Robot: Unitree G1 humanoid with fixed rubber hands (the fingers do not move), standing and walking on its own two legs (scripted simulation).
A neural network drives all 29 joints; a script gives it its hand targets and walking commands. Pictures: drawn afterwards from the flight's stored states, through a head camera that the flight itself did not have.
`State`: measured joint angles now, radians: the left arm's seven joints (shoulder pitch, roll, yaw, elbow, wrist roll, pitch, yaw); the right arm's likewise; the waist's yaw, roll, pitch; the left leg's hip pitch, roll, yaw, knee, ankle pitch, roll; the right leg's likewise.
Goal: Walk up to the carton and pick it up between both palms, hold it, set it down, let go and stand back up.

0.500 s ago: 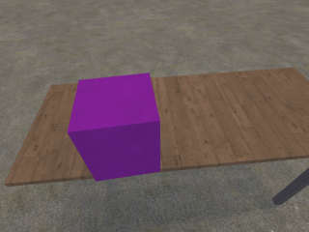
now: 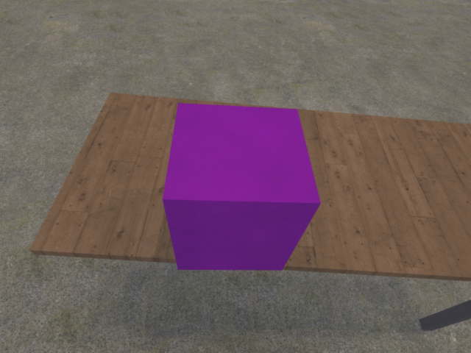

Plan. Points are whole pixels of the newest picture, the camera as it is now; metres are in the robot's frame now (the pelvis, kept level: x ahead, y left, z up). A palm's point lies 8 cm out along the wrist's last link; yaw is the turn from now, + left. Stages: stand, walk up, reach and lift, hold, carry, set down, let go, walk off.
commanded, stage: walk up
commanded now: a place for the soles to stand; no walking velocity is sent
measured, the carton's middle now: (234, 193) +0.39 +0.00 +0.03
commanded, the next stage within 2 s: none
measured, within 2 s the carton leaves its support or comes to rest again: neither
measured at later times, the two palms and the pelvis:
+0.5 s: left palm out of the picture +0.01 +0.27 -0.11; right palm out of the picture +0.02 -0.21 -0.12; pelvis -0.03 +0.02 +0.01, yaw +1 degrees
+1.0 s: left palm out of the picture -0.01 +0.25 -0.12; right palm out of the picture -0.01 -0.22 -0.12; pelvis -0.01 +0.02 +0.02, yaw -1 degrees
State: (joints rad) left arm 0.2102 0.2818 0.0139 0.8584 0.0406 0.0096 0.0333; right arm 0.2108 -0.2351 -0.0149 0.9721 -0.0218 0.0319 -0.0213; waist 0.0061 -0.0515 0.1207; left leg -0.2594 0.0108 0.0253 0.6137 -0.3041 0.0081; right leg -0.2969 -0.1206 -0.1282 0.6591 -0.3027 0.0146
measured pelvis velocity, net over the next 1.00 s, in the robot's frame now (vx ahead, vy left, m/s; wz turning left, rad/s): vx -0.01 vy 0.02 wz -0.01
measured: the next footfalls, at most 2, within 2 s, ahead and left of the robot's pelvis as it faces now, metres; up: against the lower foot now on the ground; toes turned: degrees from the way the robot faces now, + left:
right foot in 0.38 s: +0.01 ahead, -0.08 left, +0.00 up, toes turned -4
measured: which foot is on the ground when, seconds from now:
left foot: down 0.00-1.00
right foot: down 0.00-0.00, up 0.02-0.36, down 0.38-1.00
